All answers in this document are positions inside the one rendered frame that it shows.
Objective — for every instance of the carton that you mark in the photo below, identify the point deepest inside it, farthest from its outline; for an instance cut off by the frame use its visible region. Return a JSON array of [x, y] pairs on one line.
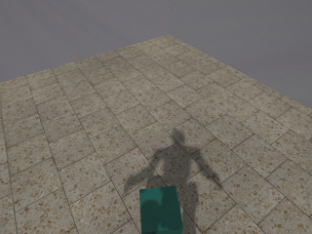
[[160, 211]]

